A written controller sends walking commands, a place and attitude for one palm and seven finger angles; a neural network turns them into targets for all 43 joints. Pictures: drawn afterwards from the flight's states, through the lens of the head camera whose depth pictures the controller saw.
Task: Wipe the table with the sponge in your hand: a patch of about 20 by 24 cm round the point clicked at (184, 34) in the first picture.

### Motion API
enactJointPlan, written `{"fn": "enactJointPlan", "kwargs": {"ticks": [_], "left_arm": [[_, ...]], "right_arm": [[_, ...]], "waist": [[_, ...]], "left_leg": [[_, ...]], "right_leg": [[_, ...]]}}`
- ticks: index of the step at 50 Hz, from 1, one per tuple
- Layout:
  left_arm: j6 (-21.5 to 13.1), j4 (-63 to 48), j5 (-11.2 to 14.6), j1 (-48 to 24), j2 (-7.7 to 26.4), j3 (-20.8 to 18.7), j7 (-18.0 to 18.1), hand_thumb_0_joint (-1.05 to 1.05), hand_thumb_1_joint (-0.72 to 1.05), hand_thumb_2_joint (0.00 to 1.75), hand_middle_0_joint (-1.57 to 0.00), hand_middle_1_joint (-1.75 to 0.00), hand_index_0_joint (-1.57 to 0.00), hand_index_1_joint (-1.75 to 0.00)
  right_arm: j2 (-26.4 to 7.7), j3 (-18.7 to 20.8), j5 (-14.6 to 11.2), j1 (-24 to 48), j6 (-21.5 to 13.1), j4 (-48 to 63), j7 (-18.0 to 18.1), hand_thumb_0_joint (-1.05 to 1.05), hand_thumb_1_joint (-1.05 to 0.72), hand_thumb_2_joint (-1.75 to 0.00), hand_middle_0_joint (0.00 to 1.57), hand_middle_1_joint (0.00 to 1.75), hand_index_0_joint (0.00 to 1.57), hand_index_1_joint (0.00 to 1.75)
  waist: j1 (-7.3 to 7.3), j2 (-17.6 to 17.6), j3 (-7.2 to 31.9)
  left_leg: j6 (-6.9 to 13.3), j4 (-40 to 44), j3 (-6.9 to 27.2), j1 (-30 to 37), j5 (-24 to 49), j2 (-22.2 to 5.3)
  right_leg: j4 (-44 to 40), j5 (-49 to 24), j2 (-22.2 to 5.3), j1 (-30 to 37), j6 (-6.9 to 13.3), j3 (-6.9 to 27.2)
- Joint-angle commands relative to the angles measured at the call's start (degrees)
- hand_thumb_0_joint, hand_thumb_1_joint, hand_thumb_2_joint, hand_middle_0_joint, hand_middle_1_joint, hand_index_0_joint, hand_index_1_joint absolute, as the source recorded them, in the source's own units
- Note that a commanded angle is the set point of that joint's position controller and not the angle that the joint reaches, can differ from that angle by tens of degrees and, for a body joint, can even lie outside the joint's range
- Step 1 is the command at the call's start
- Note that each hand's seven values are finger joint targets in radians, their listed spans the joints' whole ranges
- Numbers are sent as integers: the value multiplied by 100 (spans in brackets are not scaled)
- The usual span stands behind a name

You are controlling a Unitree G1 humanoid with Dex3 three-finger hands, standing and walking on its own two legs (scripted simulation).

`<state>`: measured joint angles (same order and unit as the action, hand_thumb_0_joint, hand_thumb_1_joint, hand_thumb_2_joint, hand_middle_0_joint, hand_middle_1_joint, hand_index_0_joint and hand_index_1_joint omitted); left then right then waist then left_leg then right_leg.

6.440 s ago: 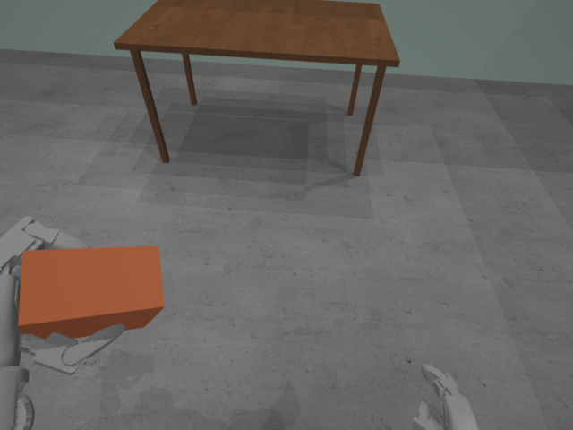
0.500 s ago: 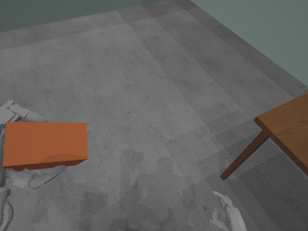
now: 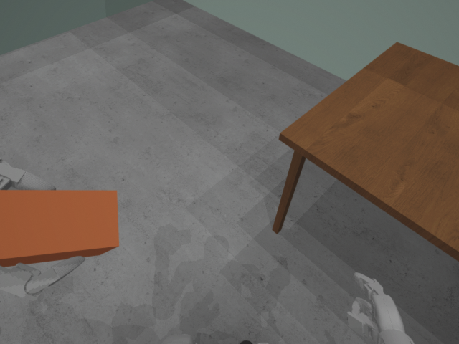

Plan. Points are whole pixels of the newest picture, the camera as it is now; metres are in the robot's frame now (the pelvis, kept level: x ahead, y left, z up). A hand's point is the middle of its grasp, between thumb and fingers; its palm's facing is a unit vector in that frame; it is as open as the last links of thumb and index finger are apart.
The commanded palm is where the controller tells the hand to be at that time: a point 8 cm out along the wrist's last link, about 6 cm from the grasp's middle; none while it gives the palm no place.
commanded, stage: turn to face it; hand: left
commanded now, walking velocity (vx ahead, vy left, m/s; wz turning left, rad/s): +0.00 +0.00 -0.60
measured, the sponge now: (73, 227) +0.23 +0.21 +0.16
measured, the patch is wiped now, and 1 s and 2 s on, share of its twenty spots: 0.00 0.00 0.00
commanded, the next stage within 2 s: take the last steps up to it in 1.80 s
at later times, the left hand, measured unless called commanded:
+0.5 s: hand (155, 247) +0.21 +0.10 +0.16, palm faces +0.09 -0.86 -0.50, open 10.9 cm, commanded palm +0.14 +0.18 +0.18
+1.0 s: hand (179, 311) +0.14 +0.06 +0.16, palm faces -0.10 -0.90 -0.43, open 10.9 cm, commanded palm +0.12 +0.11 +0.18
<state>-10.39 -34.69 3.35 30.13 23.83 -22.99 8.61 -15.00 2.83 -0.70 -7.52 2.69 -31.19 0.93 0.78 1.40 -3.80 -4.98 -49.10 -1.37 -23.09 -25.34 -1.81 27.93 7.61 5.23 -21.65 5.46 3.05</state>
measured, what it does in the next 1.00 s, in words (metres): walks backwards, turning right: left foot, then right foot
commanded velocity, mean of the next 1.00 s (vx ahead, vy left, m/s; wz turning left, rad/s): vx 0.00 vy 0.00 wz -0.60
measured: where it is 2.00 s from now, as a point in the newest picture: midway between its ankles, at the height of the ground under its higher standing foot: outside the picture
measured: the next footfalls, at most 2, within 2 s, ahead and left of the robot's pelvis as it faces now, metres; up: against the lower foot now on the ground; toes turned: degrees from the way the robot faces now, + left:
left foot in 0.12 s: -0.01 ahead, +0.15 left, +0.00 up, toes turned -1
right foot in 0.44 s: -0.06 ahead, -0.16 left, +0.00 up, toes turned -22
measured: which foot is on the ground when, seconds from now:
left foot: up 0.00-0.10, down 0.12-0.46, up 0.48-0.86, down 0.88-1.00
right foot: down 0.00-0.14, up 0.16-0.42, down 0.44-0.90, up 0.92-1.00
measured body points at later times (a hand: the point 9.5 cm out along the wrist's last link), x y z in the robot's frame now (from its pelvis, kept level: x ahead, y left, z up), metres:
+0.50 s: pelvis -0.10 -0.04 -0.02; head -0.04 -0.08 +0.43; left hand +0.20 +0.15 +0.19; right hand +0.00 -0.28 -0.13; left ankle -0.06 +0.14 -0.72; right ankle -0.10 -0.14 -0.74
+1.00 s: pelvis -0.17 -0.03 -0.01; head -0.15 -0.03 +0.44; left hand +0.14 +0.11 +0.19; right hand -0.13 -0.31 -0.08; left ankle -0.09 +0.09 -0.74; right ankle -0.17 -0.12 -0.68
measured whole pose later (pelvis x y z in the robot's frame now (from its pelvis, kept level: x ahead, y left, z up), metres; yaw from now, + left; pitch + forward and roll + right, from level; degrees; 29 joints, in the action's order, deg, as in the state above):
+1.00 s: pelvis -0.17 -0.03 -0.01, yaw -35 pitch -1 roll +1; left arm -9.5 -30.2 0.9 26.6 21.6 -21.4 7.7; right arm -10.3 0.2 -0.6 -10.2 1.0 -29.8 1.1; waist 3.2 2.6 -3.5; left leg -2.0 -32.3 -6.0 -13.5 -17.2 -4.1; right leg 60.3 22.6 4.2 -32.3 -1.5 1.3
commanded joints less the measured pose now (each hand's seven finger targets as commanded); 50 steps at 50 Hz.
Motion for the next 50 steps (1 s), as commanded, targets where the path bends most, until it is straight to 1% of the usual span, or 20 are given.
{"fn": "enactJointPlan", "kwargs": {"ticks": [1, 5, 7, 8, 10, 13, 16, 20, 21, 22, 23, 24, 25, 29, 38, 42, 43, 45, 47, 50], "left_arm": [[-208, -797, 5, -240, 881, -693, 124, 0, 10, 130, -120, -160, -120, -160], [-319, -1007, -45, -662, 820, -503, 21, 0, 10, 130, -120, -160, -120, -160], [-431, -1226, -140, -1000, 854, -520, -26, 0, 10, 130, -120, -160, -120, -160], [-459, -1368, -241, -1230, 1013, -562, -6, 0, 10, 130, -120, -160, -120, -160], [-428, -1153, -241, -1110, 826, -482, -30, 0, 10, 130, -120, -160, -120, -160], [-331, -1240, -227, -1598, 434, 32, -61, 0, 10, 130, -120, -160, -120, -160], [-288, -864, -208, -1548, 444, 73, -25, 0, 10, 130, -120, -160, -120, -160], [-266, -622, -192, -1343, 659, -219, -23, 0, 10, 130, -120, -160, -120, -160], [-305, -747, -199, -1290, 739, -314, -15, 0, 10, 130, -120, -160, -120, -160], [-357, -808, -209, -1150, 955, -503, 9, 0, 10, 130, -120, -160, -120, -160], [-365, -708, -214, -688, 1261, -816, 71, 0, 10, 130, -120, -160, -120, -160], [-394, -656, -100, -464, 1396, -1073, 121, 0, 10, 130, -120, -160, -120, -160], [-303, -857, -8, -282, 1290, -1014, 54, 0, 10, 130, -120, -160, -120, -160], [-499, -1425, 138, 633, 1299, -1508, 121, 0, 10, 130, -120, -160, -120, -160], [-253, -752, 96, 432, 899, -1041, 138, 0, 10, 130, -120, -160, -120, -160], [-225, -854, -5, -160, 773, -627, 70, 0, 10, 130, -120, -160, -120, -160], [-289, -1120, -1, -477, 819, -532, 55, 0, 10, 130, -120, -160, -120, -160], [-416, -1365, -155, -794, 833, -485, 21, 0, 10, 130, -120, -160, -120, -160], [-415, -1160, -257, -970, 981, -580, 49, 0, 10, 130, -120, -160, -120, -160], [-380, -1061, -185, -1272, 506, -50, -9, 0, 10, 130, -120, -160, -120, -160]], "right_arm": [[-367, -2, 6, 345, -180, 913, 15, 0, -90, -90, 20, 30, 20, 30], [-371, -51, 43, 114, -172, 915, 19, 0, -90, -90, 20, 30, 20, 30], [-456, -35, 110, 230, -253, 1031, 74, 0, -90, -90, 20, 30, 20, 30], [-304, -11, 51, 178, -330, 1092, 93, 0, -90, -90, 20, 30, 20, 30], [-241, -32, 74, 225, -396, 1001, 45, 0, -90, -90, 20, 30, 20, 30], [-333, -13, -59, 73, -544, 906, -60, 0, -90, -90, 20, 30, 20, 30], [-453, -1, -31, -166, -711, 861, -76, 0, -90, -90, 20, 30, 20, 30], [-469, 14, -17, -180, -822, 858, -95, 0, -90, -90, 20, 30, 20, 30], [-433, 21, -37, -237, -828, 859, -121, 0, -90, -90, 20, 30, 20, 30], [-309, 10, -79, -251, -812, 869, -138, 0, -90, -90, 20, 30, 20, 30], [-147, -62, -43, -86, -770, 1005, -112, 0, -90, -90, 20, 30, 20, 30], [-111, -172, 8, 202, -719, 976, -68, 0, -90, -90, 20, 30, 20, 30], [-242, 13, -101, 177, -617, 950, -84, 0, -90, -90, 20, 30, 20, 30], [-13, -148, -13, 430, -277, 876, -107, 0, -90, -90, 20, 30, 20, 30], [-384, 73, -54, 307, -192, 817, -23, 0, -90, -90, 20, 30, 20, 30], [-435, 17, -28, 114, -158, 838, -3, 0, -90, -90, 20, 30, 20, 30], [-480, 21, -12, 102, -201, 870, 44, 0, -90, -90, 20, 30, 20, 30], [-548, 25, 50, 193, -301, 1012, 116, 0, -90, -90, 20, 30, 20, 30], [-293, -42, 45, 281, -445, 949, 115, 0, -90, -90, 20, 30, 20, 30], [-359, 0, -23, 138, -598, 869, -2, 0, -90, -90, 20, 30, 20, 30]], "waist": [[204, 589, 1230], [56, -87, 1217], [96, -1765, 815], [123, -1707, 804], [123, -1618, 529], [97, -1589, 178], [-60, -1564, 241], [-2, -1642, 613], [14, -1334, 826], [10, -388, 1096], [112, 949, 1321], [169, 1324, 1297], [86, 1343, 1543], [29, 74, 1825], [94, 598, 1345], [-9, 387, 1185], [-31, -56, 1116], [70, -1780, 780], [123, -1654, 574], [93, -1706, 76]], "left_leg": [[148, 849, 33, 337, -199, 22], [458, 2816, 43, 1983, 335, -379], [1247, 3477, 1499, 1987, 985, -2243], [1436, 3406, 1441, 1733, 1952, -2649], [1429, 3292, 656, 691, 1795, -2406], [942, 2990, -607, 1079, 2528, -1906], [806, 2774, -501, 1237, 3198, -1949], [526, 1816, -815, 1320, 3045, -1782], [417, 1209, -840, 1193, 2875, -1635], [232, 191, -1019, 840, 1951, -1251], [27, -1003, -833, -691, -716, -471], [-32, -1886, -202, -1282, -1276, -410], [0, -2300, 295, -1054, -915, -504], [-91, -1956, 191, -1238, -89, -437], [93, 453, 72, 155, -188, -117], [293, 2119, -32, 1500, 338, -125], [440, 2712, 174, 1938, 407, -446], [1297, 3414, 1722, 1873, 1192, -2310], [1444, 3449, 1068, 558, 1097, -2454], [1147, 3212, -92, 605, 1366, -1961]], "right_leg": [[-1119, 29, -1676, 759, 371, 2241], [-583, 807, -1047, -384, -208, 1852], [1932, 1875, -141, -1466, -685, 472], [3298, 1960, -290, -1468, -792, 14], [4344, 1802, -557, -1111, -845, 29], [3064, 1632, -677, -966, -939, -606], [1823, 1645, -518, -265, -979, -979], [345, 898, -368, 780, -911, -1260], [-162, 292, -498, 1257, -815, -1129], [-439, -981, -1117, 1760, -515, -377], [-237, -3683, -2159, 2603, 143, 1441], [-192, -4813, -2594, 2520, 385, 1726], [-278, -3930, -2406, 2232, 287, 1825], [-148, -2999, -1962, 2492, 367, 1123], [-778, -645, -1763, 1023, 450, 1989], [-850, 861, -1380, -81, 12, 1971], [-371, 1026, -1071, -445, -176, 1712], [2228, 2124, -165, -1457, -683, 356], [4344, 1881, -464, -1035, -805, 74], [3782, 1743, -700, -1090, -890, -325]]}}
